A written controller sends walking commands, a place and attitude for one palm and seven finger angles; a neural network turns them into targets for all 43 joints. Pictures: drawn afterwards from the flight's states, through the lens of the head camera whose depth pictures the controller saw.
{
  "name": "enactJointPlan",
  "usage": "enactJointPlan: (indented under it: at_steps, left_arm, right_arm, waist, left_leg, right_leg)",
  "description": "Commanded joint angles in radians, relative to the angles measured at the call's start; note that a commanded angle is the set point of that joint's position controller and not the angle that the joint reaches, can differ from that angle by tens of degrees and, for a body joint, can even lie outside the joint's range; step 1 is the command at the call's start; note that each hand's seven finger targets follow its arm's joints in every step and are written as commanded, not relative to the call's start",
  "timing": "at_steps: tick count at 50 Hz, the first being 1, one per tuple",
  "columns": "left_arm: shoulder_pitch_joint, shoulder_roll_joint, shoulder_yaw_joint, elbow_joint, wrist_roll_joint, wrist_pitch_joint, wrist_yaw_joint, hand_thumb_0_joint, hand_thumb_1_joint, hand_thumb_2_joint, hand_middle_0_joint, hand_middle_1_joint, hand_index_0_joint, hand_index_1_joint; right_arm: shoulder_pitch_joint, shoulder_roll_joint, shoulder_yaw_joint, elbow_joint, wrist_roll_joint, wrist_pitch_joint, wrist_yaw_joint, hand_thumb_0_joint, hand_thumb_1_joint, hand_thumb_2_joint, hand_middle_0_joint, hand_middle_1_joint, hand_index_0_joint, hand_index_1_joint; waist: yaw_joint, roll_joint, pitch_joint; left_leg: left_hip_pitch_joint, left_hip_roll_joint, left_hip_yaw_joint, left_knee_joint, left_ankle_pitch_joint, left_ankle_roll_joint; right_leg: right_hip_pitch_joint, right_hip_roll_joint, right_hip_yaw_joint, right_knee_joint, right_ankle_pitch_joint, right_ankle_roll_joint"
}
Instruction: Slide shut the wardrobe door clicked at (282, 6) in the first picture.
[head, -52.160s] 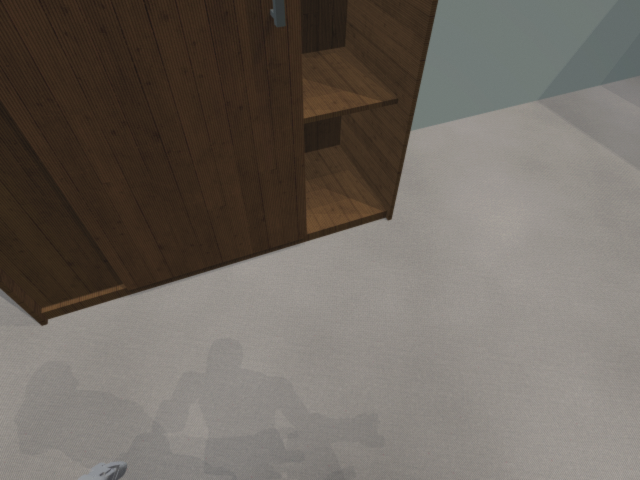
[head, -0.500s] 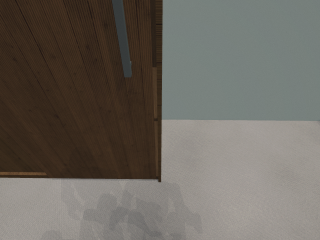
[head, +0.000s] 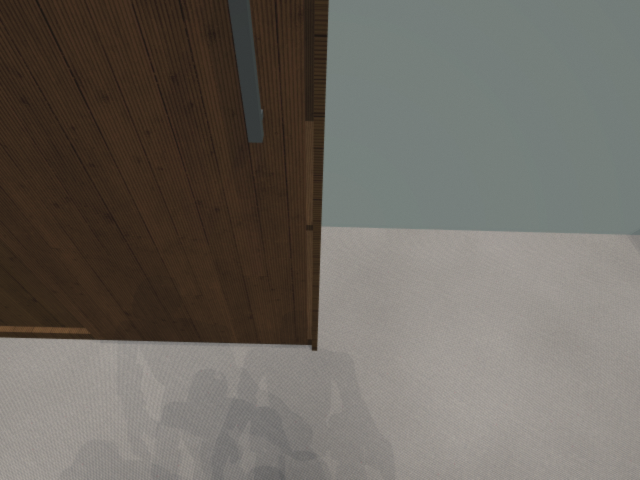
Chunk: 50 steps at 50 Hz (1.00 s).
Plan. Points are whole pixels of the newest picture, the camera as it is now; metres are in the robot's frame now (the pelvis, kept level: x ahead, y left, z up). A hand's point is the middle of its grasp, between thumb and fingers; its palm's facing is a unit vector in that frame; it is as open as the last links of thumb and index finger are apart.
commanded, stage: come to a stop and stand still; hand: left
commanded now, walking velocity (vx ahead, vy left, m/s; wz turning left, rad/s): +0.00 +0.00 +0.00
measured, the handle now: (246, 30) +0.58 +0.14 +0.27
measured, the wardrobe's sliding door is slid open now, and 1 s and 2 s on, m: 0.01 0.01 0.01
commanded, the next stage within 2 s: look again from close up in 0.40 s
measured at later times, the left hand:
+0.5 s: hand out of the picture +0.03 +0.17 -0.17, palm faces +0.03 -0.98 -0.21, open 7.4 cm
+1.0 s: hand out of the picture +0.02 +0.17 -0.17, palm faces +0.05 -0.97 -0.23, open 7.4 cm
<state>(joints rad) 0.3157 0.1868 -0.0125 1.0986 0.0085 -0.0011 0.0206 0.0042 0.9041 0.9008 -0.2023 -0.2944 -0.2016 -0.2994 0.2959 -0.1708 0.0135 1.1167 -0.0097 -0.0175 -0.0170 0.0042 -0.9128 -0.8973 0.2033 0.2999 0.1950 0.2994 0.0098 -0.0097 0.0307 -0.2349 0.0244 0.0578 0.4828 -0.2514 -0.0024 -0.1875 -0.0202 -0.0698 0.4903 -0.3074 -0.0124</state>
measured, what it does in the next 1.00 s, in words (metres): stands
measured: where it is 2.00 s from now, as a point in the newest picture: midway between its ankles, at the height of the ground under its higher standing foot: outside the picture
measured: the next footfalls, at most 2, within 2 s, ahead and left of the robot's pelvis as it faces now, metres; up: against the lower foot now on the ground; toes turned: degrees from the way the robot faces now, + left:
right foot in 1.92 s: +0.25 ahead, -0.15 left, +0.00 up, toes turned -4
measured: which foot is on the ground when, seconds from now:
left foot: down 0.00-1.00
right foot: down 0.00-1.00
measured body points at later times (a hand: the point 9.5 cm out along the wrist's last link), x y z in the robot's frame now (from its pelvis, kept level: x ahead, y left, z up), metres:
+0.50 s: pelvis +0.02 -0.01 +0.00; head +0.03 -0.01 +0.45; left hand +0.03 +0.22 -0.16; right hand +0.05 -0.24 -0.16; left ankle +0.00 +0.12 -0.74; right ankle -0.03 -0.11 -0.74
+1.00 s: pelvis +0.02 -0.02 +0.00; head +0.03 -0.02 +0.45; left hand +0.02 +0.22 -0.15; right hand +0.05 -0.25 -0.16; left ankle +0.00 +0.12 -0.74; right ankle -0.03 -0.11 -0.74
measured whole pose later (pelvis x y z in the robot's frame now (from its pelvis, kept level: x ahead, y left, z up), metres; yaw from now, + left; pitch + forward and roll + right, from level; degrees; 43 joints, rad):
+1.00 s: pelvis +0.02 -0.02 +0.00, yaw +1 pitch +0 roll +1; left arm 0.27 0.20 0.00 1.10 0.01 -0.01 0.02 0.00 0.90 0.90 -0.20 -0.29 -0.20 -0.30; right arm 0.23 -0.19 0.01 1.14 -0.01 -0.02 -0.03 0.00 -0.91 -0.90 0.20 0.30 0.20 0.30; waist 0.02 -0.01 0.01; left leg -0.18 0.04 0.03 0.44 -0.26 -0.03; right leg -0.12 0.00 -0.10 0.44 -0.32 -0.04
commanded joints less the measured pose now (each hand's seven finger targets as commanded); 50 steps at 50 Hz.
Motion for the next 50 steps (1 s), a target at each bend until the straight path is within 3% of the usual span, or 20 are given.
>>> enactJointPlan:
  at_steps: [1, 13, 30, 32, 50]
  left_arm:
    - [0.042, 0.111, 0.023, -0.029, 0.003, -0.027, 0.011, 0.0, 0.9, 0.9, -0.2, -0.3, -0.2, -0.3]
    - [0.03, 0.105, 0.025, -0.021, 0.005, -0.027, 0.013, 0.0, 0.9, 0.9, -0.2, -0.3, -0.2, -0.3]
    - [0.003, 0.138, 0.039, -0.035, 0.005, -0.031, 0.011, 0.0, 0.9, 0.9, -0.2, -0.3, -0.2, -0.3]
    - [-0.001, 0.136, 0.038, -0.035, 0.005, -0.029, 0.011, 0.0, 0.9, 0.9, -0.2, -0.3, -0.2, -0.3]
    - [0.016, 0.136, 0.038, -0.029, 0.003, -0.028, 0.01, 0.0, 0.9, 0.9, -0.2, -0.3, -0.2, -0.3]
  right_arm:
    - [0.018, -0.108, -0.018, -0.035, 0.001, -0.019, -0.013, 0.0, -0.9, -0.9, 0.2, 0.3, 0.2, 0.3]
    - [-0.001, -0.102, -0.02, -0.02, 0.0, -0.016, -0.017, 0.0, -0.9, -0.9, 0.2, 0.3, 0.2, 0.3]
    - [-0.036, -0.133, -0.023, -0.029, -0.003, -0.019, -0.021, 0.0, -0.9, -0.9, 0.2, 0.3, 0.2, 0.3]
    - [-0.038, -0.131, -0.023, -0.027, -0.002, -0.016, -0.02, 0.0, -0.9, -0.9, 0.2, 0.3, 0.2, 0.3]
    - [-0.033, -0.127, -0.016, -0.015, -0.003, -0.014, -0.021, 0.0, -0.9, -0.9, 0.2, 0.3, 0.2, 0.3]
  waist:
    - [-0.002, 0.009, -0.005]
    - [-0.002, 0.003, 0.03]
    - [0.001, 0.004, -0.031]
    - [0.001, -0.004, -0.003]
    - [0.003, 0.004, -0.008]
  left_leg:
    - [0.019, 0.078, -0.083, -0.078, 0.153, 0.038]
    - [0.027, 0.08, -0.08, -0.076, 0.191, 0.033]
    - [0.071, 0.085, -0.078, -0.067, 0.286, 0.028]
    - [0.06, 0.084, -0.079, -0.075, 0.258, 0.028]
    - [0.064, 0.081, -0.08, -0.081, 0.253, 0.021]
  right_leg:
    - [-0.011, -0.092, 0.095, -0.095, 0.152, -0.027]
    - [-0.02, -0.094, 0.091, -0.101, 0.209, -0.024]
    - [0.044, -0.105, 0.085, -0.095, 0.349, -0.027]
    - [0.03, -0.101, 0.082, -0.103, 0.317, -0.026]
    - [0.048, -0.108, 0.078, -0.125, 0.317, -0.026]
